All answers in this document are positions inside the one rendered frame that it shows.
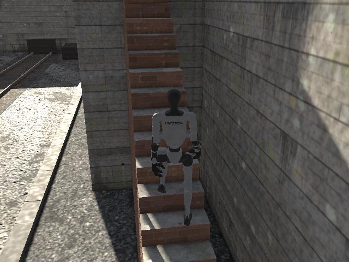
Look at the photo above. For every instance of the right robot upper arm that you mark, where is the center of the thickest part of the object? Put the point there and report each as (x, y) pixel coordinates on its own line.
(191, 117)

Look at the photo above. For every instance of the left robot forearm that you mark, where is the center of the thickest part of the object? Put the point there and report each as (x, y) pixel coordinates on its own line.
(154, 151)

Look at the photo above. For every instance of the right robot hand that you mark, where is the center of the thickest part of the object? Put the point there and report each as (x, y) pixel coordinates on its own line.
(197, 153)

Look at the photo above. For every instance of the robot left shin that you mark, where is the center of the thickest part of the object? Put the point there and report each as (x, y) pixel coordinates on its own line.
(162, 179)

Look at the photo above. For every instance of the left robot upper arm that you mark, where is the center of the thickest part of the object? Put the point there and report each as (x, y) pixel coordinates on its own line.
(156, 126)

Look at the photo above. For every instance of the robot right foot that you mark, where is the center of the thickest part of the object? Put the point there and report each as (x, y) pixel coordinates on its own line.
(187, 220)

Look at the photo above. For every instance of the left robot hand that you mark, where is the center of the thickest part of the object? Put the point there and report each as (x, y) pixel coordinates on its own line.
(156, 170)

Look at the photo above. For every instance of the right robot forearm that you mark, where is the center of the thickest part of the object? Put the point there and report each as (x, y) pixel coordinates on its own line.
(196, 145)

